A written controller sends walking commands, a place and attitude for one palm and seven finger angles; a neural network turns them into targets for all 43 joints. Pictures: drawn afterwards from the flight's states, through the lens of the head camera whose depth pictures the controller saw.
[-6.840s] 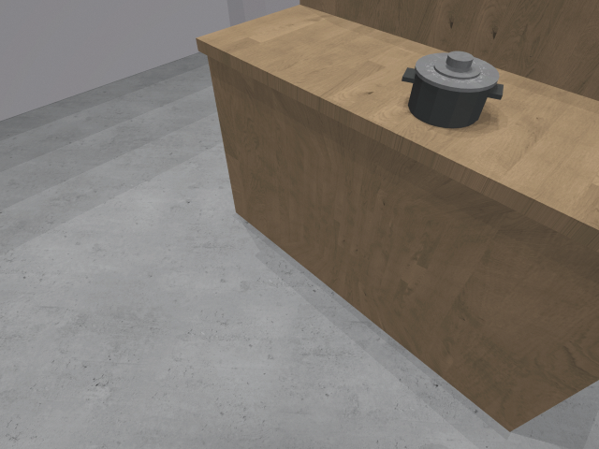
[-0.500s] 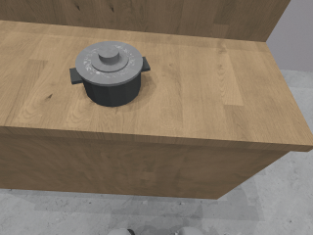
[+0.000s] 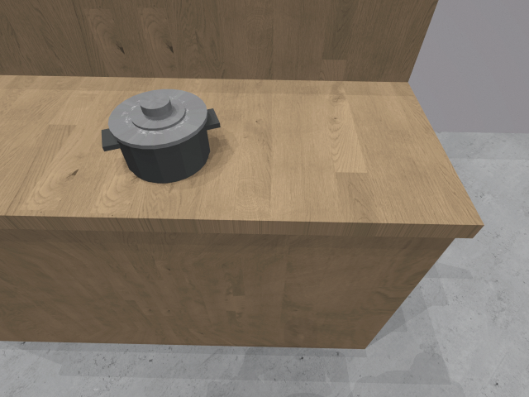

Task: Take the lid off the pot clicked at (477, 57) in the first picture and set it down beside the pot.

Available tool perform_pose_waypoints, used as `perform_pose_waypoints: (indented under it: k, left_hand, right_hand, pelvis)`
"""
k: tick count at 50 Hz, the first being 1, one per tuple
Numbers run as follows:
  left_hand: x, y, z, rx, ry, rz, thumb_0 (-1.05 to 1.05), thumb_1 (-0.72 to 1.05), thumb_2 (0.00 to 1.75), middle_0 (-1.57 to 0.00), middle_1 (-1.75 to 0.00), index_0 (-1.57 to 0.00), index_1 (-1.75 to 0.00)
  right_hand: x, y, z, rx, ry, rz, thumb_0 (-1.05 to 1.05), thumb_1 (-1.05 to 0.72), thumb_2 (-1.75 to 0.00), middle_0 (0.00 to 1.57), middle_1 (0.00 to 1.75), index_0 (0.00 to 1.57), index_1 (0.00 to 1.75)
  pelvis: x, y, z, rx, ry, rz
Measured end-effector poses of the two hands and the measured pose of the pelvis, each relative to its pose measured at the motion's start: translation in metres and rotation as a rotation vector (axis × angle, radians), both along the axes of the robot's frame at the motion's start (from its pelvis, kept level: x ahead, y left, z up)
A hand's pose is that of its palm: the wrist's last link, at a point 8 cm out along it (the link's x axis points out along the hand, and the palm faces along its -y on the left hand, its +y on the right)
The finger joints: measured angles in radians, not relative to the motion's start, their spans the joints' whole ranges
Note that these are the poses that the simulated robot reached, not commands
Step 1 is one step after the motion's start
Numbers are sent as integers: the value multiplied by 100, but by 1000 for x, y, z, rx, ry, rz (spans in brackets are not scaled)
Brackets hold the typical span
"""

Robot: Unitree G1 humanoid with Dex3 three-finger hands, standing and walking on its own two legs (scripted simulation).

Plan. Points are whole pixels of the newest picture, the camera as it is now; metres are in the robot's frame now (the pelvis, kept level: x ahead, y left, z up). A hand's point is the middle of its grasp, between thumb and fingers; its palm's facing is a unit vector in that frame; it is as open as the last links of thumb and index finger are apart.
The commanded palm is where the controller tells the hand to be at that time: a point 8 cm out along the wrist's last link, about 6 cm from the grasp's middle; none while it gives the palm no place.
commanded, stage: come to a stop and stand still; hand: left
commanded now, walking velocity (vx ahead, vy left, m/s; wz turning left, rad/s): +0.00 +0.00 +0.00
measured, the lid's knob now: (155, 104) +0.54 +0.23 +0.16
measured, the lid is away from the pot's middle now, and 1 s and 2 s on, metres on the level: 0.00 0.00 0.00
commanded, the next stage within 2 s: look again from close up in 0.44 s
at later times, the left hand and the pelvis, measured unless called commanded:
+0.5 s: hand out of the picture -0.03 +0.18 -0.17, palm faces +0.06 -0.98 -0.17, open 7.3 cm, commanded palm none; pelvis -0.02 +0.01 +0.00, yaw +0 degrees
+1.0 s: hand out of the picture +0.01 +0.25 -0.18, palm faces +0.02 -0.98 -0.22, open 7.3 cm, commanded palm none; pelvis -0.02 +0.07 +0.00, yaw -1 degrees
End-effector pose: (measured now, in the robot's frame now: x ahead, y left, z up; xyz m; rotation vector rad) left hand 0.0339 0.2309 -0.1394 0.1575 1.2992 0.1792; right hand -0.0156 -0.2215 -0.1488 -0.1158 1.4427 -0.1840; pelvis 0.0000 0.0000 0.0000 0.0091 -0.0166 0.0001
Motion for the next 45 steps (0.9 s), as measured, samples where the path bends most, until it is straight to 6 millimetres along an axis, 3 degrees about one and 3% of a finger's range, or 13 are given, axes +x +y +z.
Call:
perform_pose_waypoints:
  k: [15,22,27,31,38,45]
  left_hand:
    - [-55,-5,-1,-28,93,31,0,91,90,-20,-30,-20,-30]
    - [-69,-4,-4,-45,136,41,0,91,90,-20,-30,-20,-30]
    - [-68,-2,-5,-51,140,40,0,91,90,-20,-30,-20,-30]
    - [-64,6,-7,-38,117,9,0,91,90,-21,-30,-20,-30]
    - [-43,34,-11,-22,40,-7,0,91,90,-21,-30,-20,-30]
    - [-27,60,-10,-6,-15,-21,0,91,90,-20,-30,-20,-30]
  right_hand:
    - [-9,13,0,25,-25,16,1,-91,-90,19,30,20,30]
    - [-20,20,3,18,9,10,0,-91,-90,19,30,20,30]
    - [-22,27,4,18,18,2,0,-91,-90,19,30,20,30]
    - [-11,32,0,14,-27,1,1,-91,-90,19,30,20,30]
    - [12,42,1,-17,-136,15,1,-93,-90,19,30,20,30]
    - [23,52,8,-40,-179,34,1,-93,-90,20,30,20,30]
  pelvis:
    - [-17,4,3,-6,-16,0]
    - [-17,10,3,-7,-4,-2]
    - [-15,15,3,-7,-1,-3]
    - [-15,25,-1,-25,1,-10]
    - [-13,46,-6,-22,-12,-6]
    - [-15,60,-6,-21,-12,-10]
